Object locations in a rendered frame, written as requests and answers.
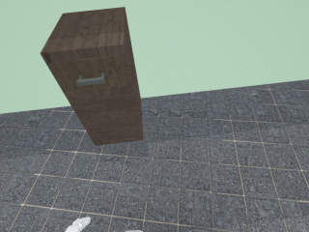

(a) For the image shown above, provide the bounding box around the robot left hand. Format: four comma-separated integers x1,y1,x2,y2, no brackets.
65,217,91,232

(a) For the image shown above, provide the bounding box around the drawer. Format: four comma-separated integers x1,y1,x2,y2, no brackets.
51,55,127,92

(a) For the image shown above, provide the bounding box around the cabinet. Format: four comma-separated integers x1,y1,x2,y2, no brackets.
40,7,144,146

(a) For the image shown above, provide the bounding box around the handle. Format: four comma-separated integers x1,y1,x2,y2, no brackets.
76,72,105,86

